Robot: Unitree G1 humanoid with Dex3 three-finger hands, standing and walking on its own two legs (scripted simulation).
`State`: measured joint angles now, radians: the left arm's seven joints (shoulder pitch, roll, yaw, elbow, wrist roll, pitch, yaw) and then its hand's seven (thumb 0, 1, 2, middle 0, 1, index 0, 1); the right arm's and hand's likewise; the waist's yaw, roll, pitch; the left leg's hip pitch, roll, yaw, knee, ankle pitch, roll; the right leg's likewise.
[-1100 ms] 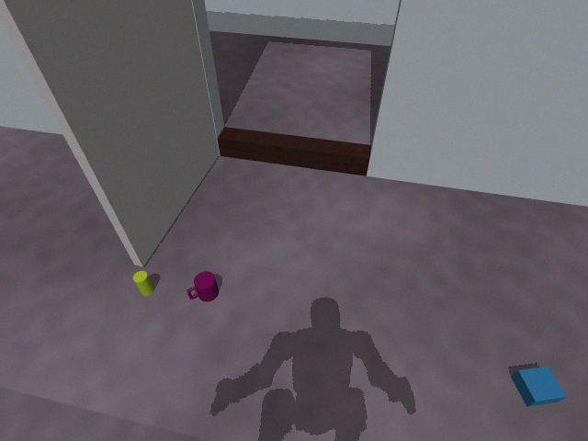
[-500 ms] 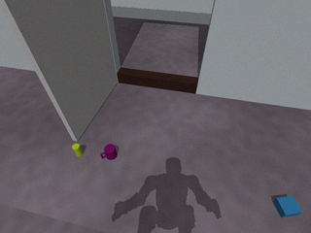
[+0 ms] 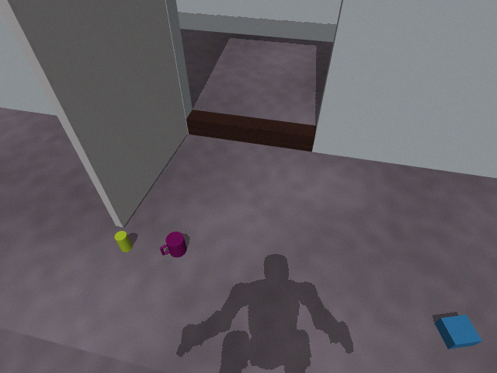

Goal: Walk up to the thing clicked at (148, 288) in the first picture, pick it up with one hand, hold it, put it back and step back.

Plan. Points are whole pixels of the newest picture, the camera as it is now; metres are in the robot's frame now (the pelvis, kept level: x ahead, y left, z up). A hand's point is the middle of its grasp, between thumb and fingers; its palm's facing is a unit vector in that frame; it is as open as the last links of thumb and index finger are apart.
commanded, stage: stand
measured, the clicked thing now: (123, 241) +0.85 +0.58 -0.73
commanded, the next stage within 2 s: walk up in 0.02 s
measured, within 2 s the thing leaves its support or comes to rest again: neither
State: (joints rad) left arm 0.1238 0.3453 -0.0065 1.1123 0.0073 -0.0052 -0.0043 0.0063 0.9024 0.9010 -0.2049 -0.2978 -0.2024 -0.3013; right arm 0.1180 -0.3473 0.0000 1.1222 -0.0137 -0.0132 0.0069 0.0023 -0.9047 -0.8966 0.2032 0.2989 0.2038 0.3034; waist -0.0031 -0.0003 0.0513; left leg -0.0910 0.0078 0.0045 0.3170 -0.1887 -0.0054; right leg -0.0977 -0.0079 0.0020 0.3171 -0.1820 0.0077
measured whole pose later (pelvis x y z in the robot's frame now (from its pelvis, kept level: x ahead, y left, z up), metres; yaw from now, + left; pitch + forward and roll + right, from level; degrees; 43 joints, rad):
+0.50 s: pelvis -0.01 -0.07 -0.01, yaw +28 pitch -2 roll +1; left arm 0.13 0.36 0.07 0.82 0.04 0.02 -0.03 0.01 0.90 0.90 -0.21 -0.30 -0.20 -0.30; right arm 0.25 -0.43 -0.09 0.81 -0.04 0.06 0.06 0.00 -0.91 -0.90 0.20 0.30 0.20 0.30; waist 0.00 -0.01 0.11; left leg -0.45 0.03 -0.02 0.91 -0.32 -0.01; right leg -0.13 -0.04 -0.16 0.48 -0.32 -0.04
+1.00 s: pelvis +0.02 -0.05 -0.03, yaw +50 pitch -1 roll +0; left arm 0.22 0.42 0.05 0.72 0.00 0.01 0.00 0.01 0.90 0.90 -0.21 -0.30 -0.20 -0.30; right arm 0.27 -0.40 -0.06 0.62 -0.05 0.03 0.03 0.00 -0.90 -0.90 0.21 0.30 0.21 0.30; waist -0.02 0.01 0.13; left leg -0.33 -0.09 -0.16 0.66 -0.30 0.01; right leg -0.40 -0.04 0.01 0.77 -0.40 -0.01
